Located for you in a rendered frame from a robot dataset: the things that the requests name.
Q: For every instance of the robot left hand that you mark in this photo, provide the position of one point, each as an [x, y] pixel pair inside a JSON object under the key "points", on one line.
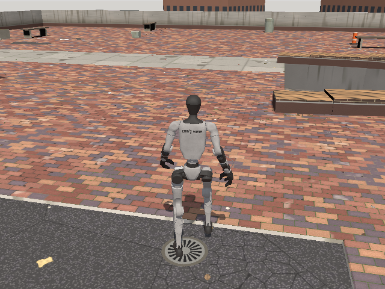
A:
{"points": [[162, 163]]}

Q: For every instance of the robot right shin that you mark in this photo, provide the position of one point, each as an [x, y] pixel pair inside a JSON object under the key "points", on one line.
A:
{"points": [[208, 207]]}

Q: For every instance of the robot right forearm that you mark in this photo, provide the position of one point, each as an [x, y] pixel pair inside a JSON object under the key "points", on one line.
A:
{"points": [[223, 162]]}

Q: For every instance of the left robot upper arm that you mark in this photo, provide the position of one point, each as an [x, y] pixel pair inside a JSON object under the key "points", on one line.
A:
{"points": [[174, 126]]}

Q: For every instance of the robot left forearm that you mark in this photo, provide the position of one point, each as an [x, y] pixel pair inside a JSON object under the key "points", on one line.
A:
{"points": [[164, 155]]}

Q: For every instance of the right robot upper arm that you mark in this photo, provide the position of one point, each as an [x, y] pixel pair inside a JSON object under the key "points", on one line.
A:
{"points": [[212, 128]]}

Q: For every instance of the humanoid robot torso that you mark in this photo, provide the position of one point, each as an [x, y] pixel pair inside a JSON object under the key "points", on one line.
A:
{"points": [[192, 139]]}

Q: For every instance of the robot right hand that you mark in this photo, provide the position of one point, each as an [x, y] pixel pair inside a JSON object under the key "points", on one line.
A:
{"points": [[229, 178]]}

